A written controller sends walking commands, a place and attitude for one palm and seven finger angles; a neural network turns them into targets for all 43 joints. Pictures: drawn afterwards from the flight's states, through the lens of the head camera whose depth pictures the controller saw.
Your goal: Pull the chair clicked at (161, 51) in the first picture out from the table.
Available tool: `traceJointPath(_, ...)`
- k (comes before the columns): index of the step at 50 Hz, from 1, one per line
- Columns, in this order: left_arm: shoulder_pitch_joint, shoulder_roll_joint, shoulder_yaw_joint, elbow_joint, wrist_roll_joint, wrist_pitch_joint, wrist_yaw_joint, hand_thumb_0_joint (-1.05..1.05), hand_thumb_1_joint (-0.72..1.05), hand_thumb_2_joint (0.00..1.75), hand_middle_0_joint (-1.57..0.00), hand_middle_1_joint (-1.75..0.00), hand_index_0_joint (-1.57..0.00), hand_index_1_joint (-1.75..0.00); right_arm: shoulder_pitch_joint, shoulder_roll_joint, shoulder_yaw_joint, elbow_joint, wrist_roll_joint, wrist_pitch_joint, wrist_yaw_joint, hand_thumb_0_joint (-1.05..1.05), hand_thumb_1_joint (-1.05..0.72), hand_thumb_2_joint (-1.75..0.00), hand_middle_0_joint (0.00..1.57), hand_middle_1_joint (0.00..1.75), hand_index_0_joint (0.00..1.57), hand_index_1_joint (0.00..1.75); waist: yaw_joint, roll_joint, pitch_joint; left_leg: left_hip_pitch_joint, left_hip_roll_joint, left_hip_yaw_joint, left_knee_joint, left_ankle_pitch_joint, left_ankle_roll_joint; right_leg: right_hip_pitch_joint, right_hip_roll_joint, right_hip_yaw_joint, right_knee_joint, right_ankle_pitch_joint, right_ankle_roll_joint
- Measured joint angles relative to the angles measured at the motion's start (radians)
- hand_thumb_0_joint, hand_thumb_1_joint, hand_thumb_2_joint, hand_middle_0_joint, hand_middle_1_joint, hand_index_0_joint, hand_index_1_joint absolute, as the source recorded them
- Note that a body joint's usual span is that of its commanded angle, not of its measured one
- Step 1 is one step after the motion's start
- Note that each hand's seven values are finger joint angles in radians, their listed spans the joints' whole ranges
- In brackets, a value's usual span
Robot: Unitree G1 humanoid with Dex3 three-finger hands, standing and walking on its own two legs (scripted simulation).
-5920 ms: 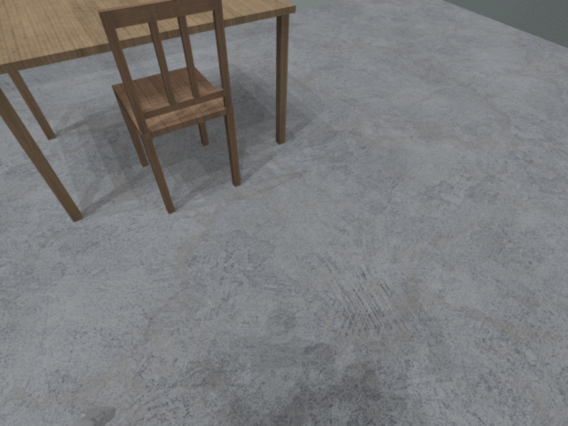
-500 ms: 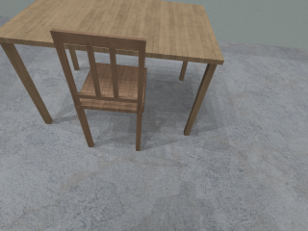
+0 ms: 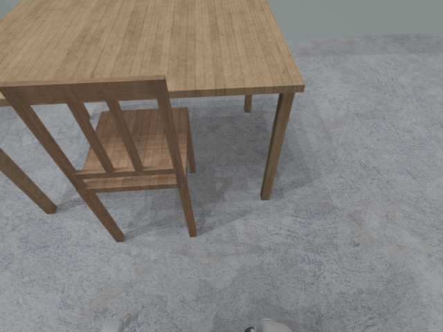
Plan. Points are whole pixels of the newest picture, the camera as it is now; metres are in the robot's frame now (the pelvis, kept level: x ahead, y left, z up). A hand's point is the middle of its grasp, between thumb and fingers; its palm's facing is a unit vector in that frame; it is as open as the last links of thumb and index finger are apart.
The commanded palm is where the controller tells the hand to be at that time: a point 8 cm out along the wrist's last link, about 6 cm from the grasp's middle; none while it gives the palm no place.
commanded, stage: take the last steps up to it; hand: left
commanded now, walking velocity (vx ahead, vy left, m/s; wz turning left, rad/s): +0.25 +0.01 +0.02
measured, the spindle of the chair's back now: (93, 139) +0.62 +0.36 -0.08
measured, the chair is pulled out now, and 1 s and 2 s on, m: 0.00 0.00 0.00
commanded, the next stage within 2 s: come to a stop and stand still in 0.30 s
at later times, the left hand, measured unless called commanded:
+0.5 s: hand out of the picture +0.10 +0.16 -0.16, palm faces +0.14 -0.98 -0.17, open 7.3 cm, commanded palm none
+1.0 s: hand (153, 323) +0.17 +0.14 -0.14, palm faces +0.02 -0.96 -0.29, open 7.3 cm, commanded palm none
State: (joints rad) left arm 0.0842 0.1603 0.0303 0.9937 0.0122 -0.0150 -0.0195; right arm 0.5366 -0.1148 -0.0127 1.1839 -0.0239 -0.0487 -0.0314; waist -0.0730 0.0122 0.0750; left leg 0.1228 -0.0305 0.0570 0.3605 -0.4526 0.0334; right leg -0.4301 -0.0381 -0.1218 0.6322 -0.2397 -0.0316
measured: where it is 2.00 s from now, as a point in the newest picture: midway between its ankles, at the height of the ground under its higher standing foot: outside the picture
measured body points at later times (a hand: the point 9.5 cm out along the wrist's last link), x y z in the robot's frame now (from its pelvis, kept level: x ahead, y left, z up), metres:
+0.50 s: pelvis +0.15 +0.00 +0.01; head +0.17 +0.00 +0.46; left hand +0.09 +0.21 -0.15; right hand +0.25 -0.23 -0.13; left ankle +0.20 +0.11 -0.72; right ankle +0.10 -0.09 -0.72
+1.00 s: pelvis +0.12 -0.06 +0.01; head +0.12 -0.09 +0.46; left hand +0.17 +0.19 -0.12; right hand +0.17 -0.30 -0.15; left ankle +0.17 +0.10 -0.70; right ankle +0.12 -0.16 -0.72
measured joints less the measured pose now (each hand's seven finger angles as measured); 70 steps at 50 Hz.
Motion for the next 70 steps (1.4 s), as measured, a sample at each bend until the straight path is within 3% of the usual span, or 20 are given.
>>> traceJointPath(2, -0.008, -0.005, 0.003, -0.014, 0.003, -0.034, 0.005, 0.00, 0.91, 0.90, -0.20, -0.30, -0.20, -0.30, -0.004, 0.004, -0.004, 0.014, 0.011, 0.010, 0.007, 0.00, -0.91, -0.89, 0.20, 0.30, 0.20, 0.30, 0.011, 0.007, 0.010, -0.091, 0.022, -0.006, 0.264, -0.036, -0.008, 0.026, 0.014, -0.014, 0.003, 0.051, -0.034)
traceJointPath(5, 0.014, -0.013, 0.003, -0.015, -0.007, -0.053, 0.012, 0.00, 0.91, 0.90, -0.20, -0.30, -0.20, -0.30, -0.051, -0.003, -0.015, 0.004, 0.017, 0.025, 0.015, 0.00, -0.91, -0.89, 0.20, 0.30, 0.20, 0.30, 0.023, 0.012, 0.014, -0.306, 0.034, -0.040, 0.731, -0.020, 0.003, 0.083, 0.026, -0.035, 0.008, -0.014, -0.056)
traceJointPath(8, 0.066, -0.022, 0.006, 0.010, -0.009, -0.048, 0.028, 0.00, 0.91, 0.90, -0.20, -0.30, -0.20, -0.30, -0.124, -0.023, -0.027, -0.038, 0.007, 0.036, 0.020, 0.00, -0.91, -0.89, 0.20, 0.30, 0.20, 0.30, 0.032, 0.014, -0.006, -0.478, 0.074, -0.038, 0.848, 0.074, -0.001, 0.155, 0.039, -0.041, -0.083, -0.001, -0.050)
traceJointPath(12, 0.128, 0.002, 0.024, 0.038, -0.006, -0.050, 0.044, -0.02, 0.95, 0.90, -0.20, -0.30, -0.20, -0.30, -0.226, -0.043, -0.038, -0.107, -0.002, 0.039, 0.025, 0.00, -0.92, -0.89, 0.20, 0.30, 0.19, 0.30, 0.043, 0.018, -0.031, -0.615, 0.124, -0.039, 0.732, 0.157, -0.026, 0.220, 0.053, -0.042, -0.191, 0.024, -0.057)
traceJointPath(16, 0.187, 0.006, 0.016, 0.072, 0.001, -0.044, 0.034, -0.02, 0.95, 0.90, -0.20, -0.30, -0.20, -0.30, -0.305, -0.057, -0.045, -0.146, -0.005, 0.039, 0.029, 0.00, -0.93, -0.89, 0.20, 0.30, 0.19, 0.30, 0.061, 0.020, -0.044, -0.638, 0.141, -0.029, 0.558, 0.212, -0.045, 0.267, 0.060, -0.036, -0.250, 0.025, -0.052)
traceJointPath(22, 0.260, -0.013, 0.005, 0.106, 0.006, -0.040, 0.027, -0.01, 0.92, 0.90, -0.20, -0.30, -0.20, -0.30, -0.369, -0.066, -0.033, -0.151, -0.001, 0.034, 0.040, 0.00, -0.93, -0.89, 0.20, 0.30, 0.19, 0.30, 0.112, 0.009, -0.045, -0.547, 0.111, 0.001, 0.329, 0.201, -0.049, 0.322, 0.053, -0.035, -0.258, -0.024, -0.026)
traceJointPath(24, 0.279, -0.020, 0.000, 0.118, 0.003, -0.032, 0.034, 0.00, 0.92, 0.90, -0.20, -0.30, -0.20, -0.30, -0.388, -0.061, -0.022, -0.146, 0.000, 0.031, 0.034, 0.00, -0.93, -0.89, 0.20, 0.30, 0.19, 0.30, 0.127, 0.003, -0.039, -0.482, 0.094, 0.008, 0.222, 0.252, -0.050, 0.331, 0.049, -0.033, -0.231, -0.055, -0.013)
traceJointPath(25, 0.290, -0.025, -0.004, 0.124, 0.001, -0.027, 0.038, 0.00, 0.92, 0.90, -0.20, -0.30, -0.20, -0.30, -0.394, -0.058, -0.016, -0.144, 0.001, 0.025, 0.031, 0.00, -0.92, -0.89, 0.20, 0.30, 0.19, 0.30, 0.132, 0.003, -0.037, -0.444, 0.093, 0.013, 0.166, 0.321, -0.042, 0.328, 0.050, -0.030, -0.200, -0.079, -0.005)
traceJointPath(29, 0.282, -0.022, -0.019, 0.145, -0.009, 0.008, 0.059, 0.00, 0.91, 0.90, -0.20, -0.30, -0.20, -0.30, -0.428, -0.011, 0.009, -0.135, 0.009, 0.020, 0.012, 0.00, -0.92, -0.89, 0.20, 0.30, 0.19, 0.30, 0.148, -0.068, -0.010, -0.389, 0.053, 0.058, 0.145, 0.237, -0.010, 0.295, 0.000, 0.021, -0.073, -0.176, 0.031)
traceJointPath(33, 0.232, -0.027, -0.019, 0.126, -0.007, 0.041, 0.058, 0.00, 0.91, 0.90, -0.20, -0.30, -0.20, -0.30, -0.460, 0.015, 0.012, -0.143, 0.013, 0.038, -0.007, 0.00, -0.91, -0.89, 0.20, 0.30, 0.20, 0.30, 0.134, -0.062, 0.026, -0.367, 0.052, 0.076, 0.099, 0.261, -0.004, 0.193, -0.008, 0.074, 0.120, -0.281, 0.052)
traceJointPath(39, 0.157, 0.014, 0.020, 0.048, 0.001, 0.066, 0.053, 0.00, 0.91, 0.90, -0.20, -0.30, -0.20, -0.30, -0.483, -0.011, -0.025, -0.173, 0.007, 0.065, -0.009, -0.02, -0.93, -0.89, 0.21, 0.30, 0.20, 0.30, 0.106, -0.033, 0.049, -0.403, 0.090, 0.078, 0.091, 0.298, -0.024, 0.047, -0.004, 0.112, 0.324, -0.270, 0.063)
traceJointPath(42, 0.137, 0.037, 0.031, 0.020, 0.002, 0.063, 0.050, 0.00, 0.91, 0.90, -0.20, -0.30, -0.20, -0.30, -0.463, -0.039, -0.039, -0.166, 0.000, 0.078, 0.001, -0.02, -0.93, -0.89, 0.21, 0.30, 0.20, 0.30, 0.098, -0.019, 0.032, -0.425, 0.109, 0.071, 0.110, 0.303, -0.044, 0.071, -0.015, 0.099, 0.233, -0.237, 0.060)
traceJointPath(45, 0.147, 0.055, 0.028, 0.006, 0.006, 0.035, 0.050, 0.00, 0.91, 0.90, -0.20, -0.30, -0.20, -0.30, -0.426, -0.064, -0.048, -0.153, 0.003, 0.088, 0.012, -0.01, -0.92, -0.89, 0.20, 0.30, 0.20, 0.30, 0.092, -0.018, -0.007, -0.461, 0.115, 0.068, 0.174, 0.280, -0.068, 0.170, -0.031, 0.095, -0.013, -0.122, 0.056)
traceJointPath(49, 0.159, 0.023, 0.005, 0.025, 0.014, 0.031, 0.044, 0.00, 0.91, 0.90, -0.20, -0.29, -0.20, -0.30, -0.368, -0.104, -0.056, -0.132, 0.006, 0.116, 0.028, -0.01, -0.92, -0.89, 0.20, 0.30, 0.20, 0.30, 0.083, 0.027, -0.042, -0.482, 0.094, -0.007, 0.294, 0.083, -0.060, 0.194, -0.007, 0.074, -0.034, -0.096, 0.018)
traceJointPath(54, 0.176, -0.008, -0.005, 0.025, 0.010, 0.027, 0.037, 0.00, 0.91, 0.90, -0.20, -0.30, -0.20, -0.30, -0.308, -0.122, -0.055, -0.119, 0.001, 0.112, 0.040, 0.00, -0.92, -0.89, 0.20, 0.30, 0.19, 0.30, 0.084, 0.014, -0.062, -0.498, 0.050, -0.030, 0.462, 0.111, -0.057, 0.228, -0.013, 0.085, -0.151, -0.024, 0.005)
traceJointPath(58, 0.167, -0.011, 0.001, 0.018, 0.008, 0.020, 0.041, 0.00, 0.92, 0.90, -0.21, -0.30, -0.20, -0.30, -0.273, -0.124, -0.054, -0.116, 0.001, 0.111, 0.040, 0.00, -0.92, -0.89, 0.20, 0.30, 0.19, 0.30, 0.085, 0.011, -0.045, -0.490, 0.042, -0.040, 0.507, 0.113, -0.071, 0.229, -0.016, 0.068, -0.191, 0.003, 0.002)
traceJointPath(64, 0.167, -0.001, 0.010, 0.022, 0.012, 0.015, 0.046, 0.00, 0.91, 0.90, -0.21, -0.30, -0.20, -0.30, -0.273, -0.113, -0.044, -0.116, 0.007, 0.112, 0.031, 0.00, -0.92, -0.89, 0.20, 0.30, 0.19, 0.30, 0.104, -0.002, -0.015, -0.427, 0.042, -0.034, 0.377, 0.045, -0.078, 0.212, -0.033, 0.055, -0.190, 0.011, 0.014)
traceJointPath(68, 0.182, 0.013, 0.015, 0.051, 0.005, 0.030, 0.047, 0.00, 0.91, 0.90, -0.21, -0.30, -0.20, -0.30, -0.293, -0.098, -0.031, -0.130, 0.011, 0.084, 0.025, 0.00, -0.91, -0.89, 0.20, 0.30, 0.19, 0.30, 0.106, -0.007, -0.014, -0.324, 0.049, -0.021, 0.136, 0.173, -0.067, 0.188, -0.033, 0.055, -0.140, -0.009, 0.038)
traceJointPath(70, 0.183, 0.021, 0.015, 0.070, -0.001, 0.043, 0.046, 0.00, 0.91, 0.90, -0.21, -0.30, -0.20, -0.30, -0.299, -0.085, -0.027, -0.128, 0.009, 0.067, 0.019, 0.00, -0.91, -0.89, 0.20, 0.30, 0.19, 0.30, 0.101, -0.009, -0.020, -0.302, 0.055, -0.028, 0.098, 0.186, -0.049, 0.171, -0.032, 0.050, -0.091, -0.036, 0.051)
